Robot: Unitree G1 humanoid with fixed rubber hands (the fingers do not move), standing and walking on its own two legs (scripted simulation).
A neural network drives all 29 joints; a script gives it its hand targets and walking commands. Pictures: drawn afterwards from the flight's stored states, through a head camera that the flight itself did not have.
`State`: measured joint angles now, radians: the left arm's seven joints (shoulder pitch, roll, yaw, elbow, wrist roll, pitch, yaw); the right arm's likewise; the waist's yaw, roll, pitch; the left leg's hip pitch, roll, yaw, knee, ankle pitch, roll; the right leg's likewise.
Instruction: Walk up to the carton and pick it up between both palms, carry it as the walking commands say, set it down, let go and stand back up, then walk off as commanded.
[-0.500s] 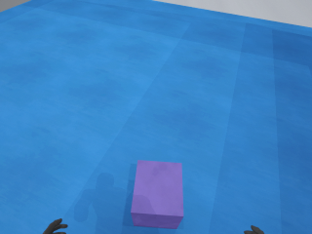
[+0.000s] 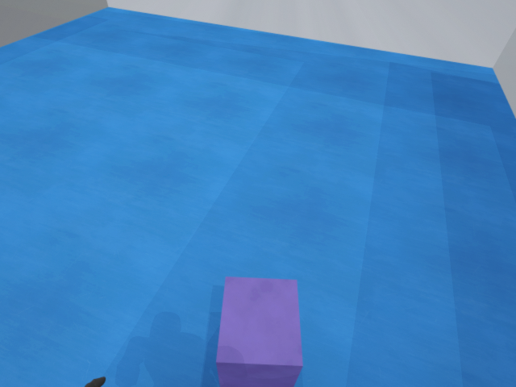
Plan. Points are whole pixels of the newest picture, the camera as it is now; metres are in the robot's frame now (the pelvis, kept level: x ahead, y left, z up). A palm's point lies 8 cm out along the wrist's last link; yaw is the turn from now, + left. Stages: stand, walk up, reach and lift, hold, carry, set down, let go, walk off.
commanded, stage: stand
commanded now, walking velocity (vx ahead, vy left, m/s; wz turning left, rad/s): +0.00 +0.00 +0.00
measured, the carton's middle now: (258, 334) +0.46 -0.02 -0.64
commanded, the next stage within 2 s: walk off in 1.08 s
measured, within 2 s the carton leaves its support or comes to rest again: neither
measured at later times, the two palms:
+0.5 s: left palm out of the picture +0.05 +0.29 -0.12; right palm out of the picture +0.05 -0.29 -0.11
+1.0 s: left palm out of the picture +0.07 +0.30 -0.11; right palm out of the picture +0.06 -0.28 -0.11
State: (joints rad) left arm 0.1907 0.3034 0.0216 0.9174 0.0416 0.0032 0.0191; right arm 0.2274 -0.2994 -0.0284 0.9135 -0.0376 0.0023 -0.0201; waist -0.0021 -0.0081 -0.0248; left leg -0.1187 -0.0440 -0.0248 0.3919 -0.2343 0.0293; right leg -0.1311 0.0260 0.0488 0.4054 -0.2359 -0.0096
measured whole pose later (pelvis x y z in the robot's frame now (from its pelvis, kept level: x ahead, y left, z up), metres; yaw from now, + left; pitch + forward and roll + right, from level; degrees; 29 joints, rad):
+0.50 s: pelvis -0.01 +0.00 +0.00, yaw +0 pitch -2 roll +0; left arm 0.18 0.33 0.00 1.03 0.03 0.00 0.01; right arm 0.21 -0.33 -0.02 1.01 -0.02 -0.01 -0.01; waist 0.01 -0.02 0.00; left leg -0.12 -0.05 -0.03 0.37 -0.20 0.03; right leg -0.13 0.02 0.05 0.37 -0.20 0.00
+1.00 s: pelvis -0.01 +0.01 +0.00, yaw +0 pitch -2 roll +0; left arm 0.13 0.35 0.00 1.07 0.02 -0.01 0.01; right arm 0.16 -0.33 -0.01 1.05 -0.02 -0.01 -0.01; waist 0.00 -0.01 0.02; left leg -0.11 -0.05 -0.03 0.34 -0.19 0.04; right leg -0.12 0.01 0.06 0.35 -0.19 0.01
